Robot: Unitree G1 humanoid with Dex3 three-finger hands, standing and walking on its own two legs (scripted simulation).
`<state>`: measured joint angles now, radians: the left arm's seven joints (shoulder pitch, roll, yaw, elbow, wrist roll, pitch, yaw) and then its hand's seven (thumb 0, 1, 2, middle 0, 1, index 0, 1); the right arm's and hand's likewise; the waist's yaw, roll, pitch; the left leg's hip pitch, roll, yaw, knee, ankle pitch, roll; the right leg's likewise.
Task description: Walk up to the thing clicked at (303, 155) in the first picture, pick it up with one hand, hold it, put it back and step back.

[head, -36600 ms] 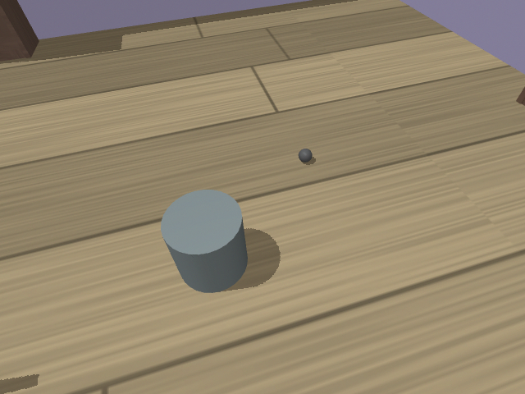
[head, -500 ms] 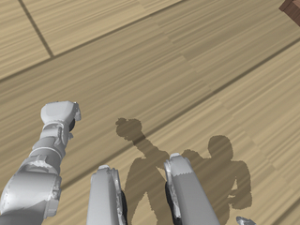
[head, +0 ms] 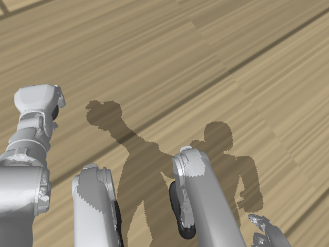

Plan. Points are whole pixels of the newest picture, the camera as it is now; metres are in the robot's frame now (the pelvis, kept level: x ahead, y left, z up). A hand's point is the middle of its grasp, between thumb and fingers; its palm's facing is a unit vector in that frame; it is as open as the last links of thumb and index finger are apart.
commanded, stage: crouch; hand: left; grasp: from above
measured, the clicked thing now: (42, 109) +0.48 +0.25 -0.18
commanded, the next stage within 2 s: lower in 0.60 s
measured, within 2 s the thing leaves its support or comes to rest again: neither
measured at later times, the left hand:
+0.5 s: hand (56, 114) +0.48 +0.24 -0.23, palm faces -0.45 -0.04 -0.89, open 7.9 cm
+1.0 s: hand (61, 117) +0.48 +0.24 -0.28, palm faces -0.49 -0.05 -0.87, open 7.9 cm
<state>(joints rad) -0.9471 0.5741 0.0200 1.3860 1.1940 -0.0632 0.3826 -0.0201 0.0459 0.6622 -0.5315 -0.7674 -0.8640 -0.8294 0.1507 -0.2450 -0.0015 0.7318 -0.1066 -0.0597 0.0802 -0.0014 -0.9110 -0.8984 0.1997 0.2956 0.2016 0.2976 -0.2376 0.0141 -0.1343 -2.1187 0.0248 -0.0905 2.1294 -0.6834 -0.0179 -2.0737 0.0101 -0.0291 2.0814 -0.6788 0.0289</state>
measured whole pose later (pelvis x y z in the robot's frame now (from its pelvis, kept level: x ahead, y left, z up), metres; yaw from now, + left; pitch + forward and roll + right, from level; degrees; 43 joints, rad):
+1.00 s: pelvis -0.01 +0.00 -0.09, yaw -4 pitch +34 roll -8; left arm -1.07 0.74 0.06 1.56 1.26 -0.15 0.41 -0.02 0.05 0.65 -0.53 -0.76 -0.87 -0.82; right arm 0.16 -0.28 0.12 0.73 -0.15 -0.07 0.13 0.00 -0.91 -0.90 0.20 0.30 0.20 0.30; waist -0.31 -0.03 0.00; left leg -2.34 0.02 -0.16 2.43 -0.69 -0.02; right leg -2.28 0.03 -0.07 2.34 -0.67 0.04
